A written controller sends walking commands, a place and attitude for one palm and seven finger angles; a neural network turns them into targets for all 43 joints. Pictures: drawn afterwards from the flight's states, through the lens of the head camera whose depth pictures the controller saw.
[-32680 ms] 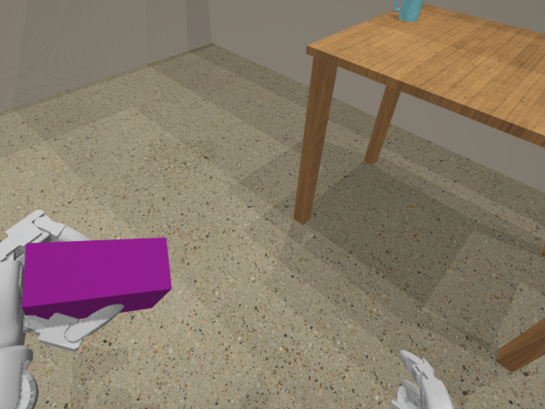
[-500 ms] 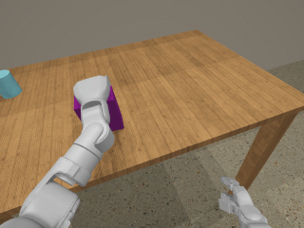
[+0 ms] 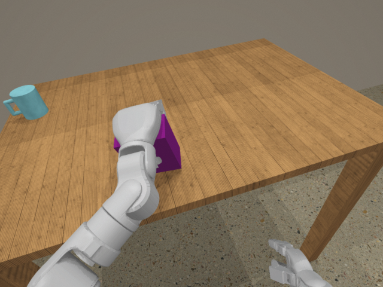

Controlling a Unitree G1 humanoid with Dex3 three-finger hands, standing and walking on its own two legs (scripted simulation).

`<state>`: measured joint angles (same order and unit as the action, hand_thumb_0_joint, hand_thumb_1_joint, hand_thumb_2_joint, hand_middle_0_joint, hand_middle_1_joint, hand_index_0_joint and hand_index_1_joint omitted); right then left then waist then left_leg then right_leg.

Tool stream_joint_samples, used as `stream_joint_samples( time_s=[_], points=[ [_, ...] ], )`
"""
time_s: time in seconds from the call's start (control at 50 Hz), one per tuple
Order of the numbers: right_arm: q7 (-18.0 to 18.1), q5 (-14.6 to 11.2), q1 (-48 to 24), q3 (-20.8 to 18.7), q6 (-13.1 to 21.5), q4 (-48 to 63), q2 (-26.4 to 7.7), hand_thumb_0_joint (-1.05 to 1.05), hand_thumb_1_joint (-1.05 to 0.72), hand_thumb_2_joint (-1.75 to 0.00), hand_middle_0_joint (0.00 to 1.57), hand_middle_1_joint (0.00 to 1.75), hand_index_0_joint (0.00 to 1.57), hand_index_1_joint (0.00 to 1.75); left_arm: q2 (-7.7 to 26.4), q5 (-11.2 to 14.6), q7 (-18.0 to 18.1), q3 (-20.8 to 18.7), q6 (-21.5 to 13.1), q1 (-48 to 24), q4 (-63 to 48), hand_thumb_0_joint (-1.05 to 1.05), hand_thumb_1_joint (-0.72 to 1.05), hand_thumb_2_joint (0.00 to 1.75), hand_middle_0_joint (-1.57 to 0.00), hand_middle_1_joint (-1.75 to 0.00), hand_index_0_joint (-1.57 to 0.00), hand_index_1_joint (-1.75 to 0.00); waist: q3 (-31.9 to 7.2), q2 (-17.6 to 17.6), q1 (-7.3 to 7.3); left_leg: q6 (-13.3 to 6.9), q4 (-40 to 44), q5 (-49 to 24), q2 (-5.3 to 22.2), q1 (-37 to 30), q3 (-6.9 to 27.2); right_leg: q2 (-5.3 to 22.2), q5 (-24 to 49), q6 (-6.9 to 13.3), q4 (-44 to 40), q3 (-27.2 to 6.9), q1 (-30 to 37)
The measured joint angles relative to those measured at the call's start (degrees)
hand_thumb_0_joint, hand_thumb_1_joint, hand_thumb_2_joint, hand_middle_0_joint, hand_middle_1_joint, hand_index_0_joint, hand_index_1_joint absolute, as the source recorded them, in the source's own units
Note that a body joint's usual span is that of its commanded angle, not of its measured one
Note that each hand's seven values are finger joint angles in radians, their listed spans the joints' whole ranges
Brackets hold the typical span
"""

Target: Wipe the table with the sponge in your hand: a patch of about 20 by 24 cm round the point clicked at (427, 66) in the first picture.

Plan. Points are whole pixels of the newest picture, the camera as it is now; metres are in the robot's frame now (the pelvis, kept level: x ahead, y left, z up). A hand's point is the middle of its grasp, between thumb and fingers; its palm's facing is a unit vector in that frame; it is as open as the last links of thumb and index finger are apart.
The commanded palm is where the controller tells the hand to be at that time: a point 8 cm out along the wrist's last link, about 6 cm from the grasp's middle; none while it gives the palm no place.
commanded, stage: wipe back along the third lane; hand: left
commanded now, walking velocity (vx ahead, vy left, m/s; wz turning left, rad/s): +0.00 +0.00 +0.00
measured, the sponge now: (154, 152) +0.36 +0.15 +0.12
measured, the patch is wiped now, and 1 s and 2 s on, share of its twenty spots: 0.85 0.85 0.90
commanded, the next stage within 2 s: slide back across to the middle lane in 0.40 s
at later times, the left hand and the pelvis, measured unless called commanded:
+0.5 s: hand (159, 150) +0.31 +0.11 +0.18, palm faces +0.32 -0.17 -0.93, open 9.7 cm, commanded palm +0.25 +0.10 +0.20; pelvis -0.02 -0.03 +0.00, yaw -1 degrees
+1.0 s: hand (141, 157) +0.28 +0.13 +0.19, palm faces +0.33 -0.27 -0.90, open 9.7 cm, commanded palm +0.23 +0.16 +0.24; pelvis -0.02 -0.07 +0.00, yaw -5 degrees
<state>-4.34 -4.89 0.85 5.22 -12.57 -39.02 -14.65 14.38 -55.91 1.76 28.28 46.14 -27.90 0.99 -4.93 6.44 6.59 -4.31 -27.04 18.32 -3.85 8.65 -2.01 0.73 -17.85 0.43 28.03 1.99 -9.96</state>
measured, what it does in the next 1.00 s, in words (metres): shifts its weight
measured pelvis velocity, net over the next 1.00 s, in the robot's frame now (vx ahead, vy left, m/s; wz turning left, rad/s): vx -0.02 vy -0.07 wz -0.10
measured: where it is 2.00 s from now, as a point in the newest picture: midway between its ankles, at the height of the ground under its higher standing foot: outside the picture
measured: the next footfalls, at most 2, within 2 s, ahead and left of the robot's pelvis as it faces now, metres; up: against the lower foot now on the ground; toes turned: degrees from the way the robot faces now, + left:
none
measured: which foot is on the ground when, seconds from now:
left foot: down 0.00-1.00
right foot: down 0.00-1.00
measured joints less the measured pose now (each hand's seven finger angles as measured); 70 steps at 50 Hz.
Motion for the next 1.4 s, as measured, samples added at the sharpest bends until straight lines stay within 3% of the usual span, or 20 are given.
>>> stream_joint_samples(
  time_s=[0.24,0.54,0.88,1.04,1.24,1.4],
  points=[
    [0.7,0.0,-1.9,0.6,-0.9,1.0,0.6,0.01,-0.91,-0.9,0.19,0.3,0.2,0.3,-0.5,1.1,2.4,0.3,-0.6,-0.7,1.5,0.03,-0.45,1.07,-0.69,-1.41,-0.74,-1.39,1.1,-1.2,-0.18,1.0,-1.0,-0.7,0.8,0.5,-0.1,-0.7,0.4,0.9,1.5,0.0,-0.8],
    [0.6,-0.1,-0.8,0.0,-1.9,1.5,-0.9,0.01,-0.91,-0.9,0.19,0.3,0.2,0.3,1.4,2.0,3.6,-3.3,-0.6,8.5,-8.2,0.03,-0.44,1.07,-0.68,-1.42,-0.73,-1.39,1.0,-0.3,-1.03,2.9,0.4,-1.2,2.5,-1.4,-0.4,-2.5,0.8,2.7,0.8,-0.3,0.4],
    [3.3,1.0,-2.6,0.3,-0.2,2.5,-0.8,0.01,-0.91,-0.9,0.19,0.3,0.2,0.3,7.0,8.9,0.8,-15.1,-2.7,17.7,-18.2,0.0,-0.45,1.07,-0.7,-1.4,-0.74,-1.38,2.0,-0.7,-1.29,4.5,1.4,-1.3,4.9,-3.4,-1.3,-5.2,1.4,4.8,-0.4,-1.8,1.8],
    [4.5,1.4,-2.9,0.0,0.7,2.5,-1.6,0.01,-0.91,-0.9,0.19,0.3,0.2,0.3,10.4,11.1,-0.3,-20.0,-3.3,22.2,-20.3,-0.02,-0.46,1.07,-0.71,-1.39,-0.76,-1.37,2.0,0.1,-0.82,4.5,1.4,-1.5,4.6,-3.8,1.2,-6.2,1.9,5.1,-0.4,-3.8,1.7],
    [6.8,1.7,-2.0,-0.4,4.2,1.1,-2.5,0.01,-0.91,-0.9,0.19,0.3,0.2,0.3,14.7,11.3,-2.1,-24.6,-4.9,23.4,-17.1,-0.02,-0.47,1.07,-0.73,-1.38,-0.77,-1.35,2.7,0.4,-0.67,4.3,0.4,-1.1,4.2,-2.8,3.4,-6.4,2.0,4.9,0.3,-3.9,0.8],
    [8.3,1.7,-1.2,-0.5,7.1,-0.2,-2.6,0.01,-0.9,-0.9,0.19,0.3,0.2,0.3,14.3,9.4,-4.1,-22.3,-6.7,18.1,-11.8,-0.03,-0.48,1.07,-0.74,-1.37,-0.78,-1.34,3.1,0.2,-0.51,4.9,-0.3,-1.2,3.3,-1.3,4.5,-5.4,2.1,4.2,1.0,-2.8,-0.3]
  ],
)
